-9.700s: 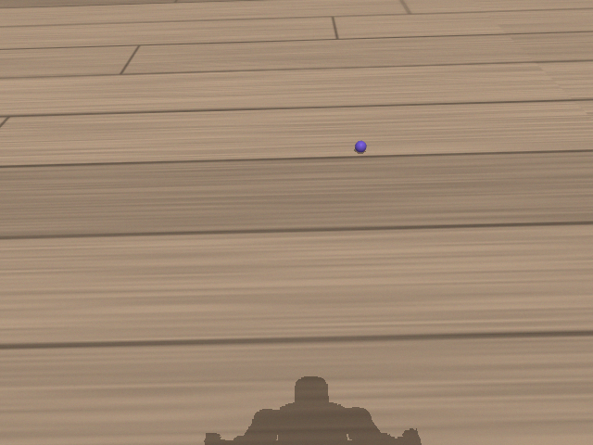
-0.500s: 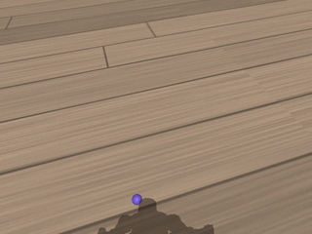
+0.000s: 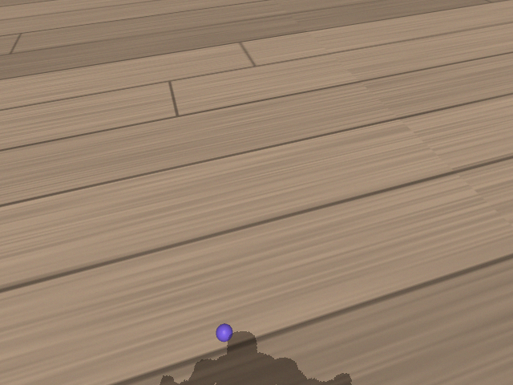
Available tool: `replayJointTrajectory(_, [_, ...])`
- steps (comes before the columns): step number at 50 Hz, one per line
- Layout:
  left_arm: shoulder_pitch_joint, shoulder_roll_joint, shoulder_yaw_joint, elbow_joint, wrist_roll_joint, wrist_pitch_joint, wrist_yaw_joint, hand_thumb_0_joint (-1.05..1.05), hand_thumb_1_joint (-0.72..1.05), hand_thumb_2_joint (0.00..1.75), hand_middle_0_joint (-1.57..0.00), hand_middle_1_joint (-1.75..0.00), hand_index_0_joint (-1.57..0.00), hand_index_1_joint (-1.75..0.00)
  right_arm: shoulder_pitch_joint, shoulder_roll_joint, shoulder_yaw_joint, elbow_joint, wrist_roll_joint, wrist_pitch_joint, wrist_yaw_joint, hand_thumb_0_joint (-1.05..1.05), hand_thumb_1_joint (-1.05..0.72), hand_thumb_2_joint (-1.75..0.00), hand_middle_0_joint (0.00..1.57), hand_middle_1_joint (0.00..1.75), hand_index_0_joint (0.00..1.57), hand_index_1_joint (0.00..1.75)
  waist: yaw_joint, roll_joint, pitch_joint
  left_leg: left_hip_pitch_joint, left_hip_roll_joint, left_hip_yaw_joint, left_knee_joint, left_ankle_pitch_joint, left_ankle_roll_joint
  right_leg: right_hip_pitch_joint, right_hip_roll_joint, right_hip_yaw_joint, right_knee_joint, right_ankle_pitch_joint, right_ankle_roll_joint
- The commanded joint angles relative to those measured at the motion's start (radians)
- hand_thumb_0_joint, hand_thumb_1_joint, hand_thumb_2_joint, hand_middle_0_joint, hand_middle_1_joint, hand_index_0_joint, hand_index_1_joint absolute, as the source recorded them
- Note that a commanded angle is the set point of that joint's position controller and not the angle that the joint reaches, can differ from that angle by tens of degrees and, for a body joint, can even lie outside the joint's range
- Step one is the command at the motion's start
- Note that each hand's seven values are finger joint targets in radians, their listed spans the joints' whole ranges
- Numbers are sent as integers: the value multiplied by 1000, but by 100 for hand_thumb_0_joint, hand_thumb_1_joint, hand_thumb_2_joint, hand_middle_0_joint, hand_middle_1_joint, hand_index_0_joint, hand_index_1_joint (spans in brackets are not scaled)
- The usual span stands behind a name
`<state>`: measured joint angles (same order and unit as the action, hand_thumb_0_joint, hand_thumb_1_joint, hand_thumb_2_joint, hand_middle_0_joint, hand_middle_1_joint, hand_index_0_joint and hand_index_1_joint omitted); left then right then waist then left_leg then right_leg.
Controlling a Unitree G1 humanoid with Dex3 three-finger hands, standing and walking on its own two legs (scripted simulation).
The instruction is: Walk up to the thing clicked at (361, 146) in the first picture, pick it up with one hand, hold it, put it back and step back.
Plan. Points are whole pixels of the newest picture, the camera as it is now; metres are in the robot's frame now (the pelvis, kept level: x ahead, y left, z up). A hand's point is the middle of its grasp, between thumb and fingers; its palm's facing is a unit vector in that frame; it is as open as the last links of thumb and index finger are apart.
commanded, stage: stand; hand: left
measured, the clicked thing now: (224, 332) +0.46 +0.16 -0.75
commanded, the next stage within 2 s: walk up in 0.86 s
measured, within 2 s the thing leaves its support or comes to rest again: neither
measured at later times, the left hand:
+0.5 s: hand out of the picture +0.07 +0.26 -0.16, palm faces -0.01 -0.94 -0.35, open 7.4 cm
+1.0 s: hand out of the picture +0.08 +0.25 -0.16, palm faces +0.00 -0.94 -0.34, open 7.4 cm
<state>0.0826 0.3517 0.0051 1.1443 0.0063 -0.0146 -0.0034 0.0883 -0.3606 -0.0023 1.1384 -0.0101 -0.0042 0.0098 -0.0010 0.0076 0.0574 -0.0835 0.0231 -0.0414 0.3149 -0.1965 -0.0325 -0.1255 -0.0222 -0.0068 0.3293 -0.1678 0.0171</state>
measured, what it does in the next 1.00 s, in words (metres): stands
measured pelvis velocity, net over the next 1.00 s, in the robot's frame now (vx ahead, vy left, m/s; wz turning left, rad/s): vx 0.01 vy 0.00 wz -0.01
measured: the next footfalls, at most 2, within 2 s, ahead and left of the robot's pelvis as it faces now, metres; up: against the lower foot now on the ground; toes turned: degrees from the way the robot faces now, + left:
none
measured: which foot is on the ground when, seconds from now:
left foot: down 0.00-1.00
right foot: down 0.00-1.00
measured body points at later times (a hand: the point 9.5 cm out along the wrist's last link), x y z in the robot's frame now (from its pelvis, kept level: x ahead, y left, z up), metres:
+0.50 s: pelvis +0.00 +0.00 +0.00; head +0.01 -0.01 +0.45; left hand +0.07 +0.30 -0.13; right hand +0.07 -0.31 -0.14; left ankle -0.01 +0.14 -0.75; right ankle +0.01 -0.13 -0.75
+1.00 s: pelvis +0.01 +0.00 +0.00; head +0.01 +0.00 +0.45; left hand +0.08 +0.30 -0.13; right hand +0.08 -0.31 -0.13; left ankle -0.01 +0.14 -0.75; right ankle +0.01 -0.13 -0.75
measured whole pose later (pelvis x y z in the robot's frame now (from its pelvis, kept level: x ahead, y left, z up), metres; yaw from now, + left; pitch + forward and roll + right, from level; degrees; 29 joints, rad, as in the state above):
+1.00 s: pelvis +0.01 +0.00 +0.00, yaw +0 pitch -2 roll +0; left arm 0.12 0.35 0.03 1.13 0.02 0.00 -0.01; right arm 0.13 -0.36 -0.01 1.11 -0.02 -0.01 0.01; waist 0.01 0.00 0.04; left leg -0.07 0.03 -0.04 0.34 -0.22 -0.03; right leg -0.12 -0.02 0.00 0.36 -0.19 0.01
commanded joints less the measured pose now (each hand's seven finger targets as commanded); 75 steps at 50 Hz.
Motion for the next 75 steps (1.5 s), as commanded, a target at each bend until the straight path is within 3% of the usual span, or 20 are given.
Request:
replayJointTrajectory(1, [-37,223,39,-58,-2,-18,10,0,90,90,-20,-30,-20,-30,-37,-210,-35,-55,5,-23,-14,0,-90,-90,20,30,20,30,-1,-12,-93,-27,101,-52,-48,142,43,45,-106,84,-46,124,-33])
replayJointTrajectory(15, [-20,220,38,-63,-2,-16,8,0,90,90,-20,-30,-20,-30,-19,-217,-36,-54,4,-25,-15,0,-90,-90,20,30,20,30,2,-2,-84,-23,100,-54,-43,143,45,31,-105,90,-41,133,-37])
replayJointTrajectory(22, [-13,221,40,-56,-1,-12,7,0,90,90,-20,-30,-20,-30,-9,-211,-34,-56,3,-21,-14,0,-90,-90,20,30,20,30,3,-13,-58,-53,93,-59,-61,50,47,15,-97,86,-53,23,-34])
replayJointTrajectory(28, [-13,221,39,-67,-2,-16,7,0,90,90,-20,-30,-20,-30,-12,-212,-32,-63,2,-26,-15,0,-90,-90,20,30,20,30,3,0,-76,-29,97,-58,-41,147,43,26,-105,90,-37,136,-37])
replayJointTrajectory(38, [-13,224,39,-63,1,-17,11,0,90,90,-20,-30,-20,-30,-4,-209,-33,-67,3,-21,-16,0,-90,-90,20,30,20,30,-1,-24,-91,-24,99,-57,-37,142,47,41,-105,77,-39,136,-37])
replayJointTrajectory(41, [-11,223,39,-68,0,-20,10,0,90,90,-20,-30,-20,-30,-1,-211,-31,-70,4,-21,-16,0,-90,-90,20,30,20,30,0,-10,-103,-14,100,-53,-30,184,47,54,-110,82,-33,188,-37])
replayJointTrajectory(44, [-11,215,59,-76,8,-9,5,0,90,90,-20,-30,-20,-30,7,-217,-47,-77,-5,-30,-17,0,-90,-90,20,30,20,30,4,-25,-97,-15,80,-31,-34,72,55,38,-84,80,-40,47,-44])
replayJointTrajectory(47, [-19,214,64,-82,11,-4,2,0,90,90,-20,-30,-20,-30,8,-210,-49,-82,-9,-32,-19,0,-90,-90,20,30,20,30,5,-23,-55,-45,78,-36,-44,18,58,11,-84,94,-46,-13,-48])
replayJointTrajectory(52, [-5,207,70,-87,9,-5,1,0,90,90,-20,-30,-20,-30,19,-207,-51,-95,-8,-38,-22,0,-90,-90,20,30,20,30,6,-16,-31,-63,81,-39,-40,76,61,24,-76,93,-29,81,-49])
replayJointTrajectory(56, [-2,203,68,-94,6,-5,0,0,90,90,-20,-30,-20,-30,25,-208,-50,-103,-6,-42,-24,0,-90,-90,20,30,20,30,8,6,-65,-40,88,-35,-32,144,60,52,-81,92,-6,161,-48])
replayJointTrajectory(64, [-1,200,66,-100,2,1,3,0,90,90,-20,-30,-20,-30,34,-216,-59,-115,-3,-40,-30,0,-90,-90,20,30,20,30,4,5,-99,6,100,-26,-9,266,63,68,-80,79,22,238,-50])
replayJointTrajectory(75, [-15,203,64,-102,2,1,5,0,90,90,-20,-30,-20,-30,19,-209,-58,-126,-4,-35,-29,0,-90,-90,20,30,20,30,5,-17,-70,-9,92,-17,-13,199,63,63,-76,91,9,218,-48])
